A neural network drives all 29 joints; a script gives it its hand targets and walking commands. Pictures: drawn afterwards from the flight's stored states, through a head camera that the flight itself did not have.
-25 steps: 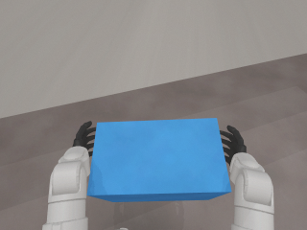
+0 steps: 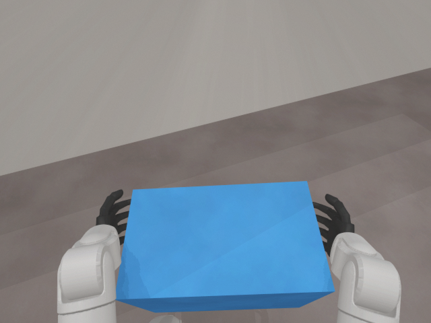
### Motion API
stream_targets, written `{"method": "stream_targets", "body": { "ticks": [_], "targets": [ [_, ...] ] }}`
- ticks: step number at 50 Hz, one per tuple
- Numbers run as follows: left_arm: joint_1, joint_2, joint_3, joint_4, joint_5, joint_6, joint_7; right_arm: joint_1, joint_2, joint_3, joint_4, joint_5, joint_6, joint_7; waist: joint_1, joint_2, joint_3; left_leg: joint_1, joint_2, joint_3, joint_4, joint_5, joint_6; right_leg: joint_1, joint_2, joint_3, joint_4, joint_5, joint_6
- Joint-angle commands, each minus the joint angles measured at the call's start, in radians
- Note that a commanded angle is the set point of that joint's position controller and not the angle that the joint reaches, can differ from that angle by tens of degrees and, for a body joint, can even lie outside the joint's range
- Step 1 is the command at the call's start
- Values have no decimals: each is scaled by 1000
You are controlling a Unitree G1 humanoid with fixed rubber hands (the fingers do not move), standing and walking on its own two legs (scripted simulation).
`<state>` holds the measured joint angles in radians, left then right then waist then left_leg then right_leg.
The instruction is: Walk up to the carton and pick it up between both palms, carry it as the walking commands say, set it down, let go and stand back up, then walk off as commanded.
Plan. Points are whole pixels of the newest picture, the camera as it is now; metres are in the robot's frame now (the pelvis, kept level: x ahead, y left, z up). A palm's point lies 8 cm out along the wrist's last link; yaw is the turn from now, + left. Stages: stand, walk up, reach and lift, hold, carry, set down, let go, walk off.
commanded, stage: carry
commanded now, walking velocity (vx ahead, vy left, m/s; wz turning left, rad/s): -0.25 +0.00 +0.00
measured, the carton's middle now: (223, 253) +0.26 -0.02 +0.00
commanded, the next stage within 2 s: none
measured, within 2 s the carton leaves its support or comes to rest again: neither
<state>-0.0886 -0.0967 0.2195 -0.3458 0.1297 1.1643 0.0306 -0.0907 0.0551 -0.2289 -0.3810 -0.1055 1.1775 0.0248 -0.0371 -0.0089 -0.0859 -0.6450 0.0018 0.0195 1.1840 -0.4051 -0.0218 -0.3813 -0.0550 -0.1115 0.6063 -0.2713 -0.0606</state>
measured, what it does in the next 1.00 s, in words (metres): walks backwards: left foot, then right foot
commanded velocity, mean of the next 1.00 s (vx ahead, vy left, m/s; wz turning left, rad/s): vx -0.25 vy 0.00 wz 0.00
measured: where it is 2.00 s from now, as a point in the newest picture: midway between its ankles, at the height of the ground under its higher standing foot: outside the picture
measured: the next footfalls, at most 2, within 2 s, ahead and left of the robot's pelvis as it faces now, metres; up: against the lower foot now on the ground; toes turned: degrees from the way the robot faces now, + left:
left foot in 0.22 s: -0.10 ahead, +0.14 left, +0.00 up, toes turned +7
right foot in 0.58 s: -0.20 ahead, -0.11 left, +0.00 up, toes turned -3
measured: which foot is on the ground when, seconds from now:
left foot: up 0.00-0.20, down 0.22-0.60, up 0.62-0.94, down 0.96-1.00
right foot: down 0.00-0.24, up 0.26-0.56, down 0.58-0.96, up 0.98-1.00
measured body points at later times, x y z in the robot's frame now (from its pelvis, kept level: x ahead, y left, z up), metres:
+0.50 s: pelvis -0.19 +0.02 +0.00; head -0.19 +0.03 +0.45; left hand +0.06 +0.25 +0.07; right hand +0.10 -0.14 +0.08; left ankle -0.14 +0.14 -0.73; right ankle -0.20 -0.11 -0.68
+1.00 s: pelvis -0.39 +0.00 +0.00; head -0.41 +0.02 +0.45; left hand -0.15 +0.22 +0.06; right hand -0.12 -0.16 +0.08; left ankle -0.43 +0.11 -0.73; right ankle -0.25 -0.11 -0.72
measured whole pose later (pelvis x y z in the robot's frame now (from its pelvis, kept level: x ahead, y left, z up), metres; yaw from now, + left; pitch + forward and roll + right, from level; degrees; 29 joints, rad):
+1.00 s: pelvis -0.39 +0.00 +0.00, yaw +5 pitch +3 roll +1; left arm -0.06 -0.08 0.23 -0.37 0.13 1.15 0.03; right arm -0.09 0.08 -0.21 -0.33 -0.11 1.13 0.04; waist -0.02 -0.05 -0.12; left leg -0.28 -0.02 0.06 0.55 -0.32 0.02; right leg -0.54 -0.08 -0.09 0.55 -0.17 0.02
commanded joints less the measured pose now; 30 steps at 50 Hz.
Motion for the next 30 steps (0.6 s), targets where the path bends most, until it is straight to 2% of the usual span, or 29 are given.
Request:
{"method": "stream_targets", "body": {
  "ticks": [1, 4, 7, 8, 9, 10, 11, 12, 13, 14, 15, 16, 18, 19, 22, 25, 27, 28, 29, 30],
  "targets": [
    [-485, -739, -763, -112, -411, 16, -267, -529, 815, 819, -51, 423, 9, 220, 33, -131, -224, -2, 10, 23, -28, -47, -10, 219, -235, 187, -171, 498, -94],
    [-457, -734, -752, -93, -407, 22, -269, -508, 820, 810, -32, 416, 15, 214, 44, -185, -266, 78, -5, 54, -224, -108, -4, 258, -255, 239, -208, 442, -111],
    [-453, -746, -756, -88, -411, 22, -271, -487, 821, 800, -25, 414, 14, 212, 46, -226, -304, 191, -21, 69, -451, -109, 16, 267, -252, 246, -219, 466, -102],
    [-446, -750, -759, -86, -413, 22, -271, -475, 821, 795, -21, 412, 13, 212, 48, -232, -320, 225, -20, 69, -528, -96, 20, 273, -255, 250, -215, 482, -93],
    [-440, -754, -763, -84, -416, 22, -271, -459, 823, 792, -16, 411, 11, 213, 44, -221, -336, 279, -10, 74, -641, -30, 20, 267, -248, 238, -202, 487, -71],
    [-436, -756, -766, -84, -418, 21, -271, -449, 826, 792, -14, 409, 8, 215, 38, -191, -346, 356, 15, 67, -777, 86, 17, 236, -230, 212, -183, 479, -34],
    [-445, -764, -775, -86, -424, 18, -272, -452, 829, 795, -15, 407, 5, 217, 40, -127, -341, 445, 76, -6, -844, 149, 20, 154, -194, 172, -127, 420, 13],
    [-451, -764, -781, -82, -428, 13, -272, -455, 830, 792, -18, 404, 3, 221, 43, 1, -322, 548, 181, -132, -861, 225, 30, -10, -147, 114, -42, 238, 54],
    [-518, -763, -794, -135, -449, 15, -280, -431, 830, 770, 14, 386, -15, 226, 29, 311, -237, 506, 418, -337, -831, 561, 147, -213, -40, -11, 52, -78, 103],
    [-547, -802, -822, -134, -466, 5, -279, -462, 831, 770, -33, 385, -22, 228, 25, 321, -220, 476, 438, -293, -795, 847, 203, -228, -19, 8, 281, -246, 92],
    [-573, -815, -839, -138, -476, -3, -280, -470, 822, 767, -46, 379, -24, 225, 26, 244, -225, 473, 401, -253, -779, 898, 220, -241, 13, 43, 436, -248, 84],
    [-600, -824, -852, -139, -489, -9, -281, -505, 811, 767, -71, 378, -29, 221, 33, 180, -216, 441, 358, -194, -770, 838, 203, -235, 17, 67, 531, -217, 80],
    [-567, -820, -848, -110, -485, -12, -278, -489, 787, 752, -84, 367, -27, 214, 38, 159, -208, 430, 295, -117, -738, 765, 185, -243, 31, 74, 628, -154, 99],
    [-564, -812, -846, -112, -488, -15, -276, -470, 779, 746, -86, 363, -27, 211, 37, 158, -214, 440, 277, -102, -736, 732, 180, -244, 42, 71, 627, -150, 111],
    [-565, -785, -846, -136, -498, -10, -269, -420, 755, 729, -88, 346, -25, 202, 38, 193, -244, 500, 277, -121, -733, 668, 182, -231, 40, 36, 457, -187, 121],
    [-519, -773, -838, -110, -494, 5, -272, -377, 739, 720, -66, 320, -16, 195, 29, 251, -286, 503, 288, -169, -744, 630, 186, -124, 63, 14, 217, -254, 100],
    [-475, -782, -823, -70, -484, 10, -278, -367, 744, 729, -54, 312, -13, 194, 30, 259, -303, 502, 281, -176, -724, 639, 178, -34, 71, -3, -7, -183, 84],
    [-458, -789, -816, -55, -479, 9, -281, -365, 749, 739, -50, 315, -11, 194, 28, 233, -311, 466, 256, -158, -701, 622, 145, 46, 55, -1, -149, -88, 80],
    [-447, -795, -809, -49, -472, 9, -284, -367, 759, 754, -53, 323, -11, 195, 22, 158, -307, 380, 224, -129, -654, 558, 97, 144, -1, 60, -250, -31, 73],
    [-422, -797, -804, -47, -466, 6, -288, -382, 767, 769, -65, 332, -13, 197, 26, 0, -298, 197, 171, -92, -554, 348, 43, 276, -156, 220, -279, 174, 50]
  ]
}}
